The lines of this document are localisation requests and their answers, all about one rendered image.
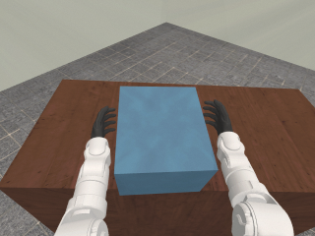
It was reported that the robot right forearm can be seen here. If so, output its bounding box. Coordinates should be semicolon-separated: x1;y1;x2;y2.
217;131;294;236

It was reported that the robot left hand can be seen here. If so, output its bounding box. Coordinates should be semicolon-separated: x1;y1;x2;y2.
91;105;116;139

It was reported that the robot right upper arm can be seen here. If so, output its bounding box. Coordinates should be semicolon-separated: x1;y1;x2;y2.
231;201;293;236

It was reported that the robot right hand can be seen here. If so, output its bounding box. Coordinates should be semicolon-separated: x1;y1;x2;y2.
203;99;233;136

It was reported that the robot left forearm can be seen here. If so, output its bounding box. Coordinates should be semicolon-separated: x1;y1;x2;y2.
54;137;111;236

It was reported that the robot left upper arm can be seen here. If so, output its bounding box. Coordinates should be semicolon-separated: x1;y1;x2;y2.
54;217;109;236

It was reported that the pedestal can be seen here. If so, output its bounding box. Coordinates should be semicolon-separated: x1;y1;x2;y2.
0;79;315;236

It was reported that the carton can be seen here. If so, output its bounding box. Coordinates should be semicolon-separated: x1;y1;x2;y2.
114;86;219;196

